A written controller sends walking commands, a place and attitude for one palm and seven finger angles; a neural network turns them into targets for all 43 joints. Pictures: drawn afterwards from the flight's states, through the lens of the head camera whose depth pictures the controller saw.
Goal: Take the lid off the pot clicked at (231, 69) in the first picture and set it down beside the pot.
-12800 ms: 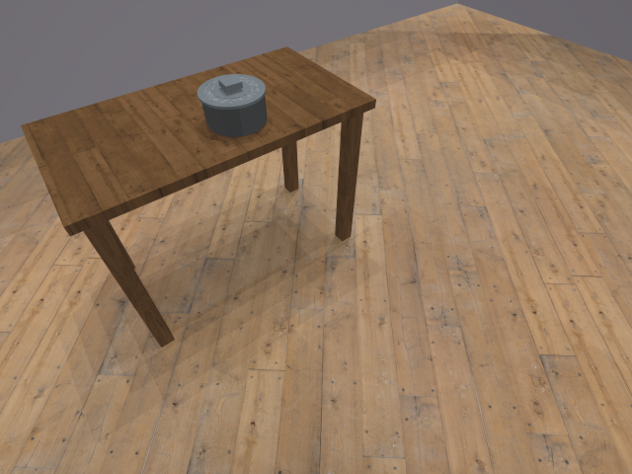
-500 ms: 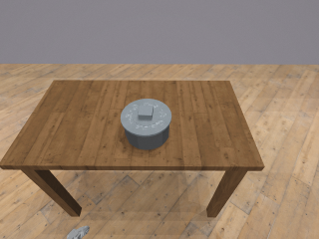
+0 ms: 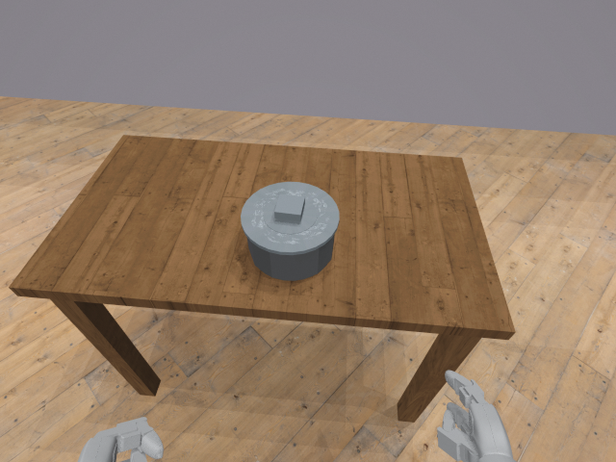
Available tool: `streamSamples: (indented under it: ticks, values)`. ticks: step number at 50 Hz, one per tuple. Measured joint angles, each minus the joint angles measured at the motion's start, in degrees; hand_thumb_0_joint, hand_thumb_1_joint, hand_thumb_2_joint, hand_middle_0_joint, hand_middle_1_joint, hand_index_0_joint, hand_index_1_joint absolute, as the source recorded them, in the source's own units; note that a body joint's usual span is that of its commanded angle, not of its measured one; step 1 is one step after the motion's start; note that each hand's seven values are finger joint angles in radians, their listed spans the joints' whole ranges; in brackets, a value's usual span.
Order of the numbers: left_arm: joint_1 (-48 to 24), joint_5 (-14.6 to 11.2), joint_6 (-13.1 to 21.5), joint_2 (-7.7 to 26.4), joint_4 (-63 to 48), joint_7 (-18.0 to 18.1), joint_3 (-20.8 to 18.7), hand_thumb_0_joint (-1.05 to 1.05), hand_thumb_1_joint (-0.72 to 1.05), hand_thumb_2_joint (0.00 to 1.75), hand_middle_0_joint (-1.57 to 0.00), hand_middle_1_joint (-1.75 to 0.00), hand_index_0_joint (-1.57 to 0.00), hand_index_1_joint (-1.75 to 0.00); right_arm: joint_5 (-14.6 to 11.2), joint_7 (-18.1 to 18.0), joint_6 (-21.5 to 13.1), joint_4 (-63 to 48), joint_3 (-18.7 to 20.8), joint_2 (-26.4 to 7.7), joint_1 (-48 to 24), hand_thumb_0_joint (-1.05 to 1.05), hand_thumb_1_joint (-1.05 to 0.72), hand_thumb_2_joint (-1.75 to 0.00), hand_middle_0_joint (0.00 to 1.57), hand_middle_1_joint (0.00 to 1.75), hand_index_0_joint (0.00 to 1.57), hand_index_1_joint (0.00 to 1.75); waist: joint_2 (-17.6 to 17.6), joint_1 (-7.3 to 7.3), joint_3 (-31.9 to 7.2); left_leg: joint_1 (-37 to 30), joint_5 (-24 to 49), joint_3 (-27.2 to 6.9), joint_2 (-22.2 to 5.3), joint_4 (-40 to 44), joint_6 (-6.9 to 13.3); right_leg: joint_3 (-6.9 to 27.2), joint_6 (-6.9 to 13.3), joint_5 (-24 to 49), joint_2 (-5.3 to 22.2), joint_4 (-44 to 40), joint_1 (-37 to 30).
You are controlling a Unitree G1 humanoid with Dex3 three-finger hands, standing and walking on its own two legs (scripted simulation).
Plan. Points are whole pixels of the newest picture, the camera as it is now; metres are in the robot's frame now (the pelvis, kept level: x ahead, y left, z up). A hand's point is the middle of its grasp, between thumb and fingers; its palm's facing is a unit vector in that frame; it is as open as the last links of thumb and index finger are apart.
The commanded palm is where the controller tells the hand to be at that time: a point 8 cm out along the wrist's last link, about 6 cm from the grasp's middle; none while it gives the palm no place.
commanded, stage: raise the hand higher, near the body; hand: left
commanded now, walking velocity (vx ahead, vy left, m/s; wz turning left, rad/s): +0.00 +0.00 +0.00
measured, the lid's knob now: (290, 207) +0.53 +0.10 +0.00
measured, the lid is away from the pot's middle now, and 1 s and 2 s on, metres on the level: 0.00 0.00 0.00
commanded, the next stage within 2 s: reach forward and open the fingers in 0.84 s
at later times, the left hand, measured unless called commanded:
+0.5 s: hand (135, 411) +0.16 +0.23 +0.00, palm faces +0.22 -0.90 -0.37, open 3.1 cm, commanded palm +0.13 +0.27 +0.05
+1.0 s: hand (123, 341) +0.21 +0.23 +0.10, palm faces +0.23 -0.77 -0.60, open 3.1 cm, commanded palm +0.17 +0.26 +0.13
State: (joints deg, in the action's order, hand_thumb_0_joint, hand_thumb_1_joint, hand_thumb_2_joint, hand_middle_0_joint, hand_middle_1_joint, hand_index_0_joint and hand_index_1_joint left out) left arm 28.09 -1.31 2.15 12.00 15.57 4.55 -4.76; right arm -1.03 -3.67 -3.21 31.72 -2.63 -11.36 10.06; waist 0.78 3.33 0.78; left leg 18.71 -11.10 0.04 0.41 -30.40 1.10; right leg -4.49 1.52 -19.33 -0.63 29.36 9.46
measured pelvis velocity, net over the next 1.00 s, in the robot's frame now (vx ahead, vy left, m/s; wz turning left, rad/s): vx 0.03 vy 0.00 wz -0.04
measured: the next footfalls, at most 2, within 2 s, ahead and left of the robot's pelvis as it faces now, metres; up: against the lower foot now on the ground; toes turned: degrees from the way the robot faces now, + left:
none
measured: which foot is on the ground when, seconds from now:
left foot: down 0.00-1.00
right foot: down 0.00-1.00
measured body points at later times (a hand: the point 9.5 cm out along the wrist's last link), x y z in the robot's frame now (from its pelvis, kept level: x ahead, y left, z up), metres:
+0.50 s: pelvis +0.03 +0.00 +0.00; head +0.03 -0.01 +0.45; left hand +0.15 +0.28 +0.03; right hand +0.21 -0.24 -0.08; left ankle +0.06 +0.11 -0.73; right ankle -0.04 -0.10 -0.73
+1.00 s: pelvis +0.03 +0.00 +0.01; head +0.02 -0.02 +0.46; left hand +0.19 +0.27 +0.14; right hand +0.22 -0.21 -0.08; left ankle +0.06 +0.11 -0.73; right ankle -0.04 -0.10 -0.73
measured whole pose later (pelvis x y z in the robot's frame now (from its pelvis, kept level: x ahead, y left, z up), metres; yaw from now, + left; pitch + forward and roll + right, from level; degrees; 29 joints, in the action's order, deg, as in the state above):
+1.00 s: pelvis +0.03 +0.00 +0.01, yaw -2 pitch -1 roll +0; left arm 33.8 8.5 1.9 19.6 -22.7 5.6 -10.6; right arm -0.2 -3.0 -2.1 32.2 -2.0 -12.1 11.0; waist 3.2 4.4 0.0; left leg 12.6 -12.0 2.2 0.3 -26.0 1.1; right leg -2.2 1.3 -18.8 -0.6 24.0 3.8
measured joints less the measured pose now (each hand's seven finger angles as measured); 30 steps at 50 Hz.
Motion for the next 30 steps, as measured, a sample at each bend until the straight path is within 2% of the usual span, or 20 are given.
streamSamples:
  ticks: [6,17,30]
  values:
    - [0.62,0.24,-0.74,0.59,-0.62,0.12,-0.97,0.02,0.90,0.90,-1.26,-1.47,-1.26,-1.47,0.05,-0.23,0.49,2.92,-0.08,0.27,2.52,0.01,-0.90,-0.90,0.21,0.30,0.20,0.30,0.76,-0.77,0.01,0.26,-0.88,0.63,0.03,-0.47,0.01,0.64,-0.04,-0.92,0.16,0.87,0.63]
    - [6.65,-0.27,-0.13,1.82,-12.53,0.52,-2.44,0.02,0.90,0.90,-1.29,-1.50,-1.29,-1.50,-0.32,-0.95,-1.10,4.48,2.56,-1.09,2.92,0.01,-0.90,-0.90,0.20,0.30,0.20,0.30,0.90,-1.62,-0.51,-2.54,-1.69,2.00,-0.14,1.27,0.06,2.09,-0.21,-0.92,0.11,-1.37,-1.88]
    - [9.28,-0.54,0.39,2.98,-24.57,0.26,-3.35,0.02,0.90,0.90,-1.29,-1.50,-1.30,-1.50,-0.02,-0.80,-1.70,1.47,2.51,-0.76,-0.65,0.01,-0.91,-0.90,0.20,0.30,0.20,0.30,1.27,0.25,-0.48,-6.00,-1.34,1.97,0.26,3.93,0.17,2.06,-0.43,-0.06,0.39,-4.94,-5.78]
